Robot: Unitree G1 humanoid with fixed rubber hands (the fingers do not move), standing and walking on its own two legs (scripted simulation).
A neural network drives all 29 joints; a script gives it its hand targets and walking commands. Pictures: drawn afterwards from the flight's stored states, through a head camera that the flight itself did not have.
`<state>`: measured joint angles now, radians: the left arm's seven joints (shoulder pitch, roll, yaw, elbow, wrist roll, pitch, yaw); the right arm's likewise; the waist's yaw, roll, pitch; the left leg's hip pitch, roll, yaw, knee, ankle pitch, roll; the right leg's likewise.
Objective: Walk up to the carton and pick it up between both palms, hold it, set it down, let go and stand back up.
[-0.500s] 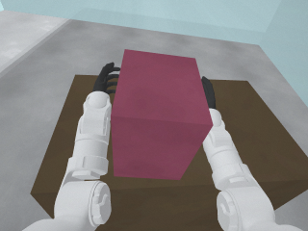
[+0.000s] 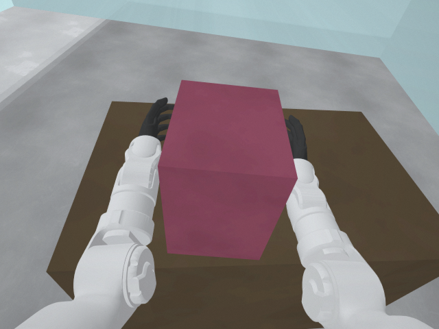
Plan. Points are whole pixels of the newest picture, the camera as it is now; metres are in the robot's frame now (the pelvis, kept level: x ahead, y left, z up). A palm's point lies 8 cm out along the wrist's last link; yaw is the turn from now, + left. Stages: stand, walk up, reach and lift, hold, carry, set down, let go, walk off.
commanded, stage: set down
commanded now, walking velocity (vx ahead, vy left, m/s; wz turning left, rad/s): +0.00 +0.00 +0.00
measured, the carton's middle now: (221, 172) +0.37 +0.00 +0.09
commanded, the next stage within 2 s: none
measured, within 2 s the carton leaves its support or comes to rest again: rests again in 1.26 s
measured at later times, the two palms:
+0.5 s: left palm (152, 144) +0.42 +0.14 +0.11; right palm (288, 161) +0.40 -0.13 +0.10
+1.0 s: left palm (152, 151) +0.42 +0.14 +0.09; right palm (285, 169) +0.39 -0.13 +0.09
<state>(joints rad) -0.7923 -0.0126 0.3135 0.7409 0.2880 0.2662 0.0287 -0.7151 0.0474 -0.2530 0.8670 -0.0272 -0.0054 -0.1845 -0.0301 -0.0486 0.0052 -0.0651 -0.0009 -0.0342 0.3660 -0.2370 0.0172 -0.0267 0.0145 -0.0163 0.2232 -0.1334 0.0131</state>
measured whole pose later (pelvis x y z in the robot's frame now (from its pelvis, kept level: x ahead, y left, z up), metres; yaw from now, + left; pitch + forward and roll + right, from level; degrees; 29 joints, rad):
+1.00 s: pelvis +0.02 +0.00 +0.00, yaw +0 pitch +3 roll -2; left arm -0.78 0.00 0.33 0.93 0.24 0.06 0.03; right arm -0.66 0.12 -0.40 0.86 -0.21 -0.08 -0.16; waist -0.02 -0.03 -0.05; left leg -0.19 0.00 -0.01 0.39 -0.25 0.02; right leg -0.15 0.01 -0.03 0.25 -0.15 0.02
